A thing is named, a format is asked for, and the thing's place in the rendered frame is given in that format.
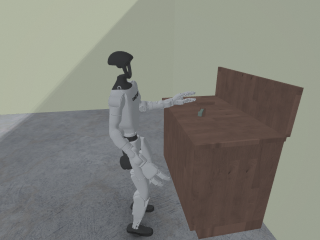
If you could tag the left robot upper arm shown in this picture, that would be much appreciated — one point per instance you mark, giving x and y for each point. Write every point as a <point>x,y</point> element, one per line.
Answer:
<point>142,104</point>

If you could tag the humanoid robot head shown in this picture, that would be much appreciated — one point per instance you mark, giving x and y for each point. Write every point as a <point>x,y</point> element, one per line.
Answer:
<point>121,59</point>

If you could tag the right robot thigh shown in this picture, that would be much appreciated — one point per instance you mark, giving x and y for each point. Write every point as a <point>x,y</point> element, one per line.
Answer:
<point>141,183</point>

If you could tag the right robot upper arm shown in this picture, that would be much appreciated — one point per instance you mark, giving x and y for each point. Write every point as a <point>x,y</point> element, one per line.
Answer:
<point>116,103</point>

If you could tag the tap lever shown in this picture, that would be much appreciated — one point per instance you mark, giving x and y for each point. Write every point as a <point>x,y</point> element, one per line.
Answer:
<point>200,112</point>

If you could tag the robot right forearm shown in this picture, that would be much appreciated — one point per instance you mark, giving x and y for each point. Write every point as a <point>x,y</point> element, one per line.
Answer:
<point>128,148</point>

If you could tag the right robot hand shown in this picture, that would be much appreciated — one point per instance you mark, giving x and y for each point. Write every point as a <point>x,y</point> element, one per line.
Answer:
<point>150,170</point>

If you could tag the robot left forearm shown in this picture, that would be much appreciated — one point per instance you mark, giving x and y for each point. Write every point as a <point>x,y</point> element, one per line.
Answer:
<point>160,104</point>

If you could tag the counter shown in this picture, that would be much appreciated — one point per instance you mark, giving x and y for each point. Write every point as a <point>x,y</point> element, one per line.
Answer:
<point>223,163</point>

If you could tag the left robot hand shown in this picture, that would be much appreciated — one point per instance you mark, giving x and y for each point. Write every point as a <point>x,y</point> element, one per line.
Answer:
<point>179,100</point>

